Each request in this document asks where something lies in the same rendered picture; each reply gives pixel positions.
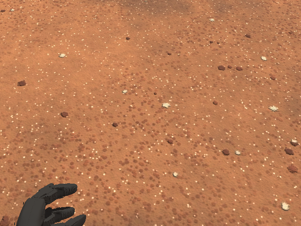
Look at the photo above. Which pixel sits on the left robot hand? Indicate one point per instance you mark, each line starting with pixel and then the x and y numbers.
pixel 34 213

